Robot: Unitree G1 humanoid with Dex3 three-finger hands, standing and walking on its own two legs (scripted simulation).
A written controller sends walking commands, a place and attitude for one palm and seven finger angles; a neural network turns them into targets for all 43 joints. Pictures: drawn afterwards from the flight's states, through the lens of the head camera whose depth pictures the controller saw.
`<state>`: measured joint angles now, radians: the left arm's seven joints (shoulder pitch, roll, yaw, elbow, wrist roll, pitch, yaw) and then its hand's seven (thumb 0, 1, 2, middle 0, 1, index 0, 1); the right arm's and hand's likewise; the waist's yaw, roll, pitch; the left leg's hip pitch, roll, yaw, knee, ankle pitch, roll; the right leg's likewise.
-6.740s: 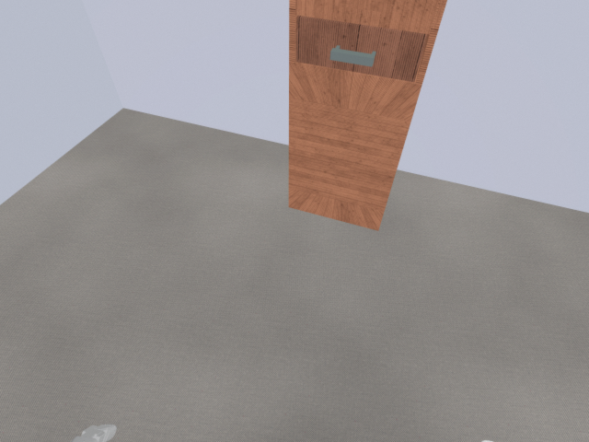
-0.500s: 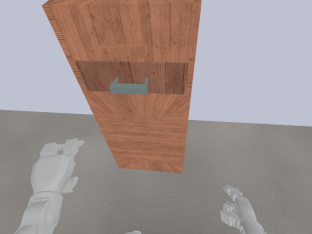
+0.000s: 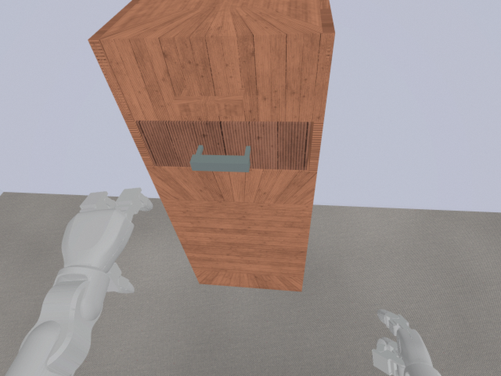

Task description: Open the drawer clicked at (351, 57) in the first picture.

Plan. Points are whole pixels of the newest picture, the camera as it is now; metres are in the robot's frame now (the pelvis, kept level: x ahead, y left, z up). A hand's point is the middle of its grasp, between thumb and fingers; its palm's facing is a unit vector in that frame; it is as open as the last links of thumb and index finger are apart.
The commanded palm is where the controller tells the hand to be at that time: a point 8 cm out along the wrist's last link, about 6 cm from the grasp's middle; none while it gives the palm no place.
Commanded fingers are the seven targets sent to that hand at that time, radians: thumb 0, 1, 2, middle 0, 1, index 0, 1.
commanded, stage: raise the hand with hooked fingers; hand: left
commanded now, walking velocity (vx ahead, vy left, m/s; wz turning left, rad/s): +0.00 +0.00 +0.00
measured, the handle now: (222, 156) +0.56 +0.14 +0.02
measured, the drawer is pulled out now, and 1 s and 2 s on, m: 0.00 0.00 0.00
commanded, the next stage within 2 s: move the hooked fingers above the handle in 0.70 s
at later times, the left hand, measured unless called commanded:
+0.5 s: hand (109, 218) +0.30 +0.25 +0.13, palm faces +0.02 -0.09 -1.00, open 13.9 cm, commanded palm +0.27 +0.24 +0.19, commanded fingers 0.00 -0.50 0.30 -0.30 -1.20 -0.30 -1.20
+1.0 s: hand (133, 218) +0.31 +0.22 +0.11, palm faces +0.00 -0.08 -1.00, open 13.9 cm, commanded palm +0.30 +0.23 +0.18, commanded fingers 0.00 -0.50 0.30 -0.30 -1.20 -0.30 -1.20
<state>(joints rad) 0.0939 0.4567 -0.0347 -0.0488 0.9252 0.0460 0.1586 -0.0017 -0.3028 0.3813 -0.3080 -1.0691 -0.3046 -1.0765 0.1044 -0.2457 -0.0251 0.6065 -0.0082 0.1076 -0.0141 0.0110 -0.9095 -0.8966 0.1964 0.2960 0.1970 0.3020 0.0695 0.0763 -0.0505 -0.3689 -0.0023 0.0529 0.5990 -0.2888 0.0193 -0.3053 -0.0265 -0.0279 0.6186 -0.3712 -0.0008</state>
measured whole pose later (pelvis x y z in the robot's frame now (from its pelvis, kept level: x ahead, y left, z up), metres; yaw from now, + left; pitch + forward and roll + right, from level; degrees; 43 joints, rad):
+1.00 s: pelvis -0.01 -0.01 +0.01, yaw +1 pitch +1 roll +0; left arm -0.21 0.49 -0.10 0.13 0.89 -0.01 -0.02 0.00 -0.49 0.30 -0.32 -1.20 -0.32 -1.20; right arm 0.11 -0.25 0.00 0.64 0.02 0.11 -0.03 0.01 -0.91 -0.90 0.20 0.30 0.20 0.30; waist 0.08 0.09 0.00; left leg -0.27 0.00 0.03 0.44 -0.19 0.01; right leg -0.20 -0.02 -0.06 0.47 -0.28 -0.01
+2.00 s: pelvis +0.02 -0.02 +0.00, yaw +0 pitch +9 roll +1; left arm -0.64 0.38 -0.18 0.67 0.98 0.04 0.10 0.00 -0.49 0.30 -0.32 -1.20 -0.32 -1.20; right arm 0.23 -0.26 -0.05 0.68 0.03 0.15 -0.03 0.01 -0.91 -0.90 0.20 0.30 0.20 0.30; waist -0.01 0.06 -0.09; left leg -0.43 0.01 0.04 0.56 -0.28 -0.01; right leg -0.37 -0.01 -0.04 0.59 -0.37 -0.03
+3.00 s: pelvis +0.01 -0.01 +0.00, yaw -1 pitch +13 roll +0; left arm -0.90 0.35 -0.15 1.02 1.04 0.09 0.21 0.00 -0.49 0.30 -0.32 -1.20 -0.32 -1.20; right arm 0.29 -0.25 -0.06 0.68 0.02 0.12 -0.01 0.00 -0.91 -0.90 0.20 0.30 0.20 0.30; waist -0.09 0.05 -0.13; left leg -0.56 0.02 0.06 0.63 -0.30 0.01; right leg -0.50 0.00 -0.01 0.64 -0.37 -0.01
